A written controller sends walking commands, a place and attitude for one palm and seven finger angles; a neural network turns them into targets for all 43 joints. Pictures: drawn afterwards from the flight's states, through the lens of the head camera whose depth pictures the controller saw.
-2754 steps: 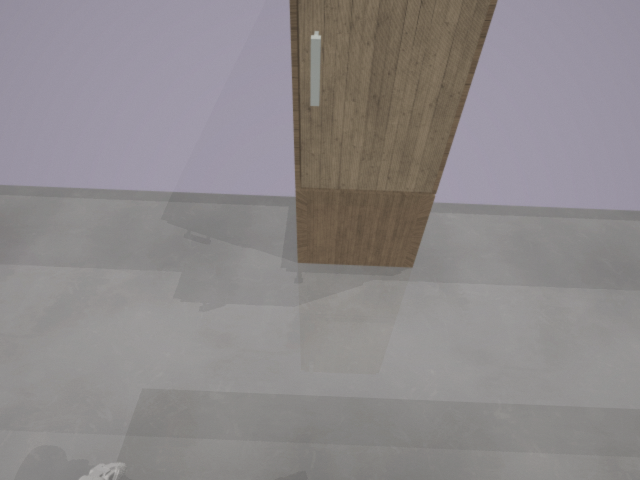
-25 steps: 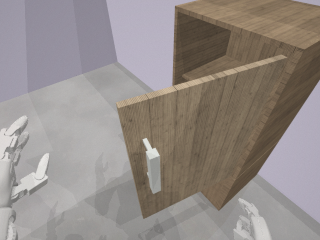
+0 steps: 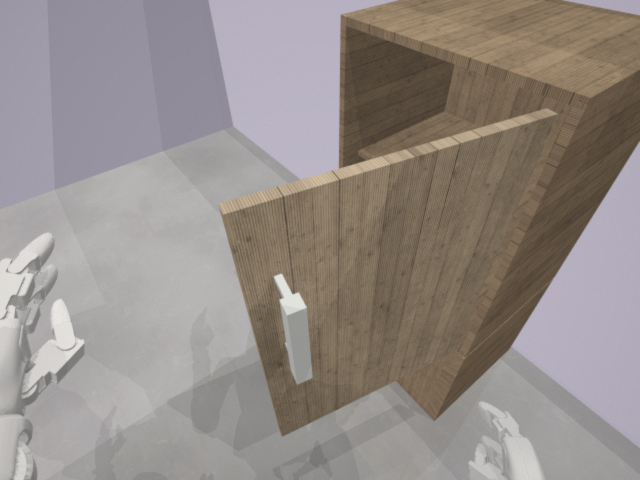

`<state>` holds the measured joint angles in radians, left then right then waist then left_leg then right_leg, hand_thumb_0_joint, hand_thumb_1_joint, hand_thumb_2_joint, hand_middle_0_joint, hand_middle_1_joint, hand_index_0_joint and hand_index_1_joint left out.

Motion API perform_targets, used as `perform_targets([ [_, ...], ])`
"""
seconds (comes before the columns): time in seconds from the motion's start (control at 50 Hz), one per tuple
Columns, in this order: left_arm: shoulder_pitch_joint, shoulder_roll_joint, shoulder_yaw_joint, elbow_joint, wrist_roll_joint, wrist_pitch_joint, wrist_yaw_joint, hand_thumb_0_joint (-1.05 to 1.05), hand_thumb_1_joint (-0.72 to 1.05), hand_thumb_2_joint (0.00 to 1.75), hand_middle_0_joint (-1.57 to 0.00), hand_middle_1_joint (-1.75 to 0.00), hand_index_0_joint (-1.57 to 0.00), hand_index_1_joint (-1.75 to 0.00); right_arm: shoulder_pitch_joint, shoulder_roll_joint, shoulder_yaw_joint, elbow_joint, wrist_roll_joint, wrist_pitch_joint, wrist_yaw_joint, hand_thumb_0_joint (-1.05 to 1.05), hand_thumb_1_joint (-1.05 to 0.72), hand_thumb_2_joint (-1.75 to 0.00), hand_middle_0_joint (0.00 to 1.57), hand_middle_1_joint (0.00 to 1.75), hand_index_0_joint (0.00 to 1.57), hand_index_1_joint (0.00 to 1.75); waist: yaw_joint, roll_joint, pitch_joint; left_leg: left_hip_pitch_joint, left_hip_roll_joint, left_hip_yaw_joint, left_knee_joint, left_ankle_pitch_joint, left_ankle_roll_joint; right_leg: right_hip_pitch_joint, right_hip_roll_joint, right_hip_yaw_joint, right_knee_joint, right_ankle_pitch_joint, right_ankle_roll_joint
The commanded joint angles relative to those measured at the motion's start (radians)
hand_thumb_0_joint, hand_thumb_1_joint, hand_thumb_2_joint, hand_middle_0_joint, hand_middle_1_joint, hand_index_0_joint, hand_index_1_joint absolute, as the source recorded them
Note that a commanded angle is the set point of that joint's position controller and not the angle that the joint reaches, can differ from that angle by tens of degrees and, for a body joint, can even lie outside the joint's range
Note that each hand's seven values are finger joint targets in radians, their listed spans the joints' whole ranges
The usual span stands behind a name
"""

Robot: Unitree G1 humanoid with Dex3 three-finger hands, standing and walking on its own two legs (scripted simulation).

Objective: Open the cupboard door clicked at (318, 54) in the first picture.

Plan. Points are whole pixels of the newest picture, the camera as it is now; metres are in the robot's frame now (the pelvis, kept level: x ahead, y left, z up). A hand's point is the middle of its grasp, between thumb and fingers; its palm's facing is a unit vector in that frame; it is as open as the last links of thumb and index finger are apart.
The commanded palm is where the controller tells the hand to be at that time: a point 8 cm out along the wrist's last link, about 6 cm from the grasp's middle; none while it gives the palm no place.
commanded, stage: step back with the hand held close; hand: left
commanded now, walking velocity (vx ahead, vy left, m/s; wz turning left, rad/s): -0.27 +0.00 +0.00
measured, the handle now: (291, 330) +0.28 +0.08 +0.05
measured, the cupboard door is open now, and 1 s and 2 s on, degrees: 78 78 78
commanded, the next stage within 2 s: stop stepping back and stand still in 1.16 s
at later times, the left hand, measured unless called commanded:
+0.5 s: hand (32, 384) +0.15 +0.28 +0.15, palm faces +0.38 -0.78 -0.50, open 7.4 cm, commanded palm +0.09 +0.32 +0.17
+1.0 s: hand out of the picture +0.07 +0.29 +0.15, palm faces +0.44 -0.78 -0.45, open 7.4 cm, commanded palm +0.00 +0.33 +0.17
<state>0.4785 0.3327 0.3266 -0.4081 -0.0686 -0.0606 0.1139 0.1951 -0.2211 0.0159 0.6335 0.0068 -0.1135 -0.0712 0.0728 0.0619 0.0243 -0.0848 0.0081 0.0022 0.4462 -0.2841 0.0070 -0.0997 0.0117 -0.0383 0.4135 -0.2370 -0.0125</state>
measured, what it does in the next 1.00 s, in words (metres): walks backwards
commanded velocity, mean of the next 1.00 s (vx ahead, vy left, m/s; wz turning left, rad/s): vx -0.30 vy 0.00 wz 0.00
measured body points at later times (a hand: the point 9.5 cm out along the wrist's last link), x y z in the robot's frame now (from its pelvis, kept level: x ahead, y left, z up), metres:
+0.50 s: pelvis -0.06 +0.02 -0.01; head -0.04 +0.03 +0.44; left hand +0.12 +0.32 +0.18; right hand +0.11 -0.23 -0.08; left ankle -0.02 +0.11 -0.74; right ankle +0.00 -0.11 -0.74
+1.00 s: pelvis -0.13 +0.03 -0.02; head -0.11 +0.05 +0.43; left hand +0.04 +0.33 +0.18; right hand +0.04 -0.21 -0.10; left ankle -0.08 +0.12 -0.73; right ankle -0.07 -0.11 -0.74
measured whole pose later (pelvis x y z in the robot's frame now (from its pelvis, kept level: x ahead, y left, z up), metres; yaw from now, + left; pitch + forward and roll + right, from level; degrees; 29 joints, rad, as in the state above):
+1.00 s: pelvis -0.13 +0.03 -0.02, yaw +2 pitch +0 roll -1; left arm 0.53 0.40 0.42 -0.55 -0.02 -0.22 0.15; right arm 0.19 -0.20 -0.01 0.63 0.00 -0.07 -0.05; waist 0.00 -0.02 0.04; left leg -0.47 -0.02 0.00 0.79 -0.37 0.00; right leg -0.38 0.03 0.05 0.59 -0.22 0.01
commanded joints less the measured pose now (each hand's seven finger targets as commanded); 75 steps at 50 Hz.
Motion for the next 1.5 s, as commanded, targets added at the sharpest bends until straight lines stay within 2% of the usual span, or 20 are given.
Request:
perform_targets([
  [0.0, -0.34, 0.374, 0.294, -0.264, 0.013, -0.13, 0.039, 0.0, 0.9, 0.9, -0.2, -0.3, -0.2, -0.3, -0.112, -0.111, -0.021, -0.196, 0.014, -0.043, -0.009, 0.0, -0.9, -0.9, 0.2, 0.3, 0.2, 0.3, -0.048, 0.049, 0.039, -0.11, 0.017, -0.02, -0.062, 0.142, 0.028, -0.064, -0.06, 0.113, -0.108, 0.201, -0.005],
  [0.02, -0.195, 0.262, 0.214, -0.157, 0.008, -0.134, 0.022, 0.0, 0.9, 0.9, -0.2, -0.3, -0.2, -0.3, -0.114, -0.106, -0.033, -0.168, 0.009, -0.03, -0.011, 0.0, -0.9, -0.9, 0.2, 0.3, 0.2, 0.3, -0.052, -0.065, -0.007, -0.095, 0.018, -0.028, -0.031, 0.133, 0.033, -0.066, -0.08, 0.121, -0.12, 0.212, -0.003],
  [0.06, -0.04, 0.187, 0.148, -0.116, 0.011, -0.129, 0.004, 0.0, 0.9, 0.9, -0.2, -0.3, -0.2, -0.3, -0.119, -0.119, -0.047, -0.18, 0.004, 0.001, -0.003, 0.0, -0.9, -0.9, 0.2, 0.3, 0.2, 0.3, -0.057, -0.109, -0.059, -0.061, 0.019, -0.011, -0.007, 0.194, 0.034, -0.061, -0.09, 0.123, -0.11, 0.297, 0.0],
  [0.26, 0.063, 0.268, 0.222, -0.283, 0.019, -0.143, 0.041, 0.0, 0.9, 0.9, -0.2, -0.3, -0.2, -0.3, -0.127, -0.12, -0.068, -0.239, 0.008, 0.067, -0.017, 0.0, -0.9, -0.9, 0.2, 0.3, 0.2, 0.3, -0.058, -0.009, -0.188, -0.165, 0.071, -0.035, -0.038, 0.348, 0.027, 0.022, -0.065, 0.084, 0.052, 0.406, 0.015],
  [0.5, 0.03, 0.25, 0.229, -0.299, 0.052, -0.177, 0.059, 0.0, 0.9, 0.9, -0.2, -0.3, -0.2, -0.3, -0.086, -0.143, -0.079, -0.241, 0.008, 0.025, -0.022, 0.0, -0.9, -0.9, 0.2, 0.3, 0.2, 0.3, -0.073, 0.013, -0.078, -0.575, 0.105, -0.099, -0.09, -0.277, 0.082, 0.056, -0.05, 0.128, 0.161, 0.095, 0.02],
  [0.64, -0.021, 0.248, 0.227, -0.335, 0.059, -0.202, 0.074, 0.0, 0.9, 0.9, -0.2, -0.3, -0.2, -0.3, -0.068, -0.139, -0.068, -0.228, -0.002, -0.004, -0.022, 0.0, -0.9, -0.9, 0.2, 0.3, 0.2, 0.3, -0.085, 0.003, -0.057, -0.531, 0.083, -0.121, -0.045, -0.346, 0.068, -0.111, -0.06, 0.16, 0.089, -0.165, 0.005],
  [0.72, -0.002, 0.243, 0.25, -0.33, 0.066, -0.215, 0.076, 0.0, 0.9, 0.9, -0.2, -0.3, -0.2, -0.3, -0.069, -0.136, -0.069, -0.226, -0.001, -0.025, -0.025, 0.0, -0.9, -0.9, 0.2, 0.3, 0.2, 0.3, -0.072, 0.143, -0.094, -0.696, 0.199, -0.238, -0.207, -0.434, 0.113, 0.088, 0.034, 0.059, 0.362, -0.005, 0.036],
  [0.78, 0.002, 0.241, 0.257, -0.301, 0.07, -0.22, 0.065, 0.0, 0.9, 0.9, -0.2, -0.3, -0.2, -0.3, -0.075, -0.131, -0.074, -0.219, -0.004, -0.037, -0.016, 0.0, -0.9, -0.9, 0.2, 0.3, 0.2, 0.3, -0.071, 0.089, -0.06, -0.736, 0.219, -0.219, -0.151, -0.393, 0.133, 0.109, 0.039, 0.094, 0.353, 0.01, 0.033],
  [0.9, 0.003, 0.3, 0.245, -0.33, 0.038, -0.222, 0.07, 0.0, 0.9, 0.9, -0.2, -0.3, -0.2, -0.3, -0.07, -0.102, -0.085, -0.158, -0.005, -0.021, 0.014, 0.0, -0.9, -0.9, 0.2, 0.3, 0.2, 0.3, -0.082, -0.218, -0.149, -0.27, -0.025, -0.015, 0.424, -0.09, -0.018, -0.316, -0.295, 0.462, -0.114, 0.116, -0.149],
  [0.98, 0.021, 0.299, 0.259, -0.333, 0.043, -0.207, 0.07, 0.0, 0.9, 0.9, -0.2, -0.3, -0.2, -0.3, -0.094, -0.082, -0.064, -0.163, -0.003, 0.011, 0.007, 0.0, -0.9, -0.9, 0.2, 0.3, 0.2, 0.3, -0.089, -0.19, -0.128, -0.235, -0.004, -0.008, 0.192, -0.069, -0.015, -0.269, -0.209, 0.261, 0.0, 0.346, -0.08],
  [1.0, 0.018, 0.328, 0.28, -0.35, 0.044, -0.211, 0.073, 0.0, 0.9, 0.9, -0.2, -0.3, -0.2, -0.3, -0.114, -0.101, -0.072, -0.151, -0.001, 0.013, -0.004, 0.0, -0.9, -0.9, 0.2, 0.3, 0.2, 0.3, -0.095, -0.078, -0.11, -0.195, 0.013, -0.012, 0.018, 0.046, -0.006, -0.276, -0.151, 0.21, 0.075, 0.315, -0.039],
  [1.04, 0.033, 0.318, 0.293, -0.427, 0.04, -0.232, 0.066, 0.0, 0.9, 0.9, -0.2, -0.3, -0.2, -0.3, -0.113, -0.126, -0.086, -0.187, -0.005, -0.01, -0.007, 0.0, -0.9, -0.9, 0.2, 0.3, 0.2, 0.3, -0.06, 0.225, -0.211, -0.303, 0.27, -0.244, -0.13, 0.395, 0.1, -0.13, 0.048, 0.063, 0.39, -0.017, 0.046],
  [1.08, 0.072, 0.295, 0.298, -0.409, 0.025, -0.231, 0.058, 0.0, 0.9, 0.9, -0.2, -0.3, -0.2, -0.3, -0.081, -0.115, -0.102, -0.175, -0.029, -0.042, 0.003, 0.0, -0.9, -0.9, 0.2, 0.3, 0.2, 0.3, -0.08, 0.21, -0.21, -0.385, 0.366, -0.327, -0.198, 0.232, 0.169, -0.177, 0.077, 0.115, 0.748, -0.286, 0.034],
  [1.12, 0.063, 0.253, 0.248, -0.425, 0.012, -0.229, 0.064, 0.0, 0.9, 0.9, -0.2, -0.3, -0.2, -0.3, -0.071, -0.109, -0.101, -0.137, -0.025, -0.062, 0.009, 0.0, -0.9, -0.9, 0.2, 0.3, 0.2, 0.3, -0.074, 0.07, -0.204, -0.152, 0.327, -0.225, -0.086, 0.551, 0.162, -0.346, 0.05, 0.114, 0.697, -0.287, 0.037],
  [1.16, 0.056, 0.223, 0.201, -0.408, 0.015, -0.206, 0.061, 0.0, 0.9, 0.9, -0.2, -0.3, -0.2, -0.3, -0.074, -0.112, -0.096, -0.117, -0.015, -0.072, 0.021, 0.0, -0.9, -0.9, 0.2, 0.3, 0.2, 0.3, -0.077, 0.11, -0.23, -0.051, 0.299, -0.151, -0.083, 0.629, 0.14, -0.361, 0.046, 0.074, 0.652, -0.27, 0.048],
  [1.26, -0.006, 0.242, 0.189, -0.382, 0.005, -0.165, 0.06, 0.0, 0.9, 0.9, -0.2, -0.3, -0.2, -0.3, -0.1, -0.11, -0.075, -0.108, -0.02, -0.075, 0.018, 0.0, -0.9, -0.9, 0.2, 0.3, 0.2, 0.3, -0.089, 0.148, -0.203, -0.096, 0.283, -0.176, -0.228, 0.174, 0.125, -0.243, 0.054, 0.037, 0.475, -0.302, 0.045],
  [1.34, 0.099, 0.285, 0.244, -0.401, -0.018, -0.153, 0.061, 0.0, 0.9, 0.9, -0.2, -0.3, -0.2, -0.3, -0.113, -0.094, -0.049, -0.169, -0.018, -0.051, 0.023, 0.0, -0.9, -0.9, 0.2, 0.3, 0.2, 0.3, -0.068, 0.25, -0.198, -0.234, 0.149, -0.073, -0.325, -0.237, 0.019, 0.026, 0.099, -0.094, 0.064, -0.289, -0.006],
  [1.38, 0.165, 0.316, 0.275, -0.416, -0.017, -0.157, 0.048, 0.0, 0.9, 0.9, -0.2, -0.3, -0.2, -0.3, -0.103, -0.08, -0.044, -0.185, -0.016, -0.023, 0.03, 0.0, -0.9, -0.9, 0.2, 0.3, 0.2, 0.3, -0.071, 0.073, -0.181, -0.218, 0.023, 0.041, -0.08, -0.156, -0.035, -0.003, -0.003, 0.003, -0.209, -0.189, -0.042],
  [1.42, 0.152, 0.401, 0.348, -0.453, -0.022, -0.177, 0.06, 0.0, 0.9, 0.9, -0.2, -0.3, -0.2, -0.3, -0.103, -0.074, -0.024, -0.167, -0.032, 0.005, 0.035, 0.0, -0.9, -0.9, 0.2, 0.3, 0.2, 0.3, -0.059, -0.173, -0.189, -0.213, -0.001, 0.022, 0.374, -0.007, -0.038, -0.221, -0.321, 0.282, -0.268, -0.077, -0.162],
  [1.48, 0.069, 0.299, 0.269, -0.299, -0.005, -0.159, 0.061, 0.0, 0.9, 0.9, -0.2, -0.3, -0.2, -0.3, -0.074, -0.093, -0.042, -0.139, 0.007, -0.02, 0.018, 0.0, -0.9, -0.9, 0.2, 0.3, 0.2, 0.3, -0.091, -0.211, -0.064, -0.492, 0.03, -0.022, 0.487, -0.009, -0.027, -0.074, -0.273, 0.253, -0.141, 0.241, -0.135],
])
